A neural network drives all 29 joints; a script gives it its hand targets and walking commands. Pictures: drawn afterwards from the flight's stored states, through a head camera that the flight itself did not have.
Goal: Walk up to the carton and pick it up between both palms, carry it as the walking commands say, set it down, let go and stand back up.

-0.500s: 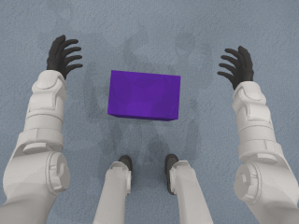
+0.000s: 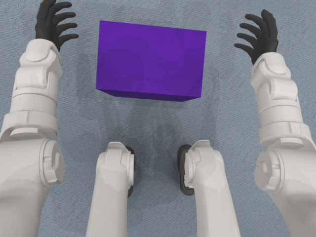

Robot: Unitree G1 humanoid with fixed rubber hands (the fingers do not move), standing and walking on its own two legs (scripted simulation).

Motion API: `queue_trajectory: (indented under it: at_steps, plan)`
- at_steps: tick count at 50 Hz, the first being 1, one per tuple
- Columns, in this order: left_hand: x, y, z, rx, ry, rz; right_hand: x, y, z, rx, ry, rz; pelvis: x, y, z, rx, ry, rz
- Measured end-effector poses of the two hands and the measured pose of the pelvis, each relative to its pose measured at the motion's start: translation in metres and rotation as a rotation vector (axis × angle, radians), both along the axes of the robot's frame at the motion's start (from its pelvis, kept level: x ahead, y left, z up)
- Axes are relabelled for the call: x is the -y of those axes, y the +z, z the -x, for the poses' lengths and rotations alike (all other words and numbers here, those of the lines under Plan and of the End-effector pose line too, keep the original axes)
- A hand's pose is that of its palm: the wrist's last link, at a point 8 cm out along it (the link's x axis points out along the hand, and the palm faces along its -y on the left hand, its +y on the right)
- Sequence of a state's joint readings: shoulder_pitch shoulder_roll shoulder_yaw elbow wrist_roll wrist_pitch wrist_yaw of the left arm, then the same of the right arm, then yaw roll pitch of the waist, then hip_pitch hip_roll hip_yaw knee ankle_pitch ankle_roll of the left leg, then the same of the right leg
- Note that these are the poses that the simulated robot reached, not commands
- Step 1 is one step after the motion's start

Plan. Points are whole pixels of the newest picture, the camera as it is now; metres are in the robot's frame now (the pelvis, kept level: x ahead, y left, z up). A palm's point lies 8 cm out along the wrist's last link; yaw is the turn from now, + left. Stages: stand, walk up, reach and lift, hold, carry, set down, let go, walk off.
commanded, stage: reach and lift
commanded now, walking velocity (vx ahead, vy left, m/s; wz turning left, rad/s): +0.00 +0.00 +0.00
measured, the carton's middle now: (150, 70) +0.52 +0.02 -0.35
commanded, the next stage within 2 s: none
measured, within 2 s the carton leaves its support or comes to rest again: leaves its support in 1.84 s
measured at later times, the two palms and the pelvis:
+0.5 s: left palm (78, 62) +0.52 +0.22 -0.26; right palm (229, 69) +0.50 -0.21 -0.26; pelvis -0.01 +0.00 -0.10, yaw +0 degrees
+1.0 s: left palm (84, 63) +0.52 +0.21 -0.28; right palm (224, 69) +0.51 -0.20 -0.28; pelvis -0.01 +0.00 -0.11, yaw +0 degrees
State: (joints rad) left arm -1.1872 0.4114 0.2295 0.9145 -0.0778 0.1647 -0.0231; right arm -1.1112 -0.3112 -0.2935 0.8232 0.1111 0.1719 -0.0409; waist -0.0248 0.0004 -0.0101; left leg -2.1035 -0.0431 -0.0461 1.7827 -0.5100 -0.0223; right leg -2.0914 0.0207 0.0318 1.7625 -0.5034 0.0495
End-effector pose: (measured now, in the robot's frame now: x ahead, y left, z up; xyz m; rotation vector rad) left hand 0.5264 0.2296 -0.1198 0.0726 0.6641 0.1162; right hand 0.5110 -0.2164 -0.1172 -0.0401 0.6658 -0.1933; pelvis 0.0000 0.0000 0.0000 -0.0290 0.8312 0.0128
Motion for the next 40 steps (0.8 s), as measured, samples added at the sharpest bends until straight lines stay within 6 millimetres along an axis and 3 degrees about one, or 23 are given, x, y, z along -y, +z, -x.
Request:
queue_trajectory:
  at_steps: [15, 27, 33, 40]
  plan:
    - [0.004, -0.092, 0.005, -0.033, 0.016, 0.005, -0.008, -0.093, 0.005, -0.042, 0.0, -0.002, 0.0, -0.063, 0.005, 0.066, -0.001, 0.0]
    - [0.009, -0.151, 0.009, -0.053, 0.034, 0.005, -0.012, -0.153, 0.007, -0.067, -0.002, -0.008, 0.002, -0.103, 0.01, 0.135, -0.004, -0.002]
    - [0.011, -0.164, 0.008, -0.044, 0.035, -0.002, -0.014, -0.167, 0.004, -0.049, -0.003, -0.013, 0.003, -0.115, 0.012, 0.169, -0.008, -0.006]
    - [0.016, -0.162, 0.006, -0.041, 0.032, -0.002, -0.013, -0.165, 0.004, -0.048, -0.006, -0.007, 0.003, -0.118, 0.011, 0.179, -0.009, -0.01]
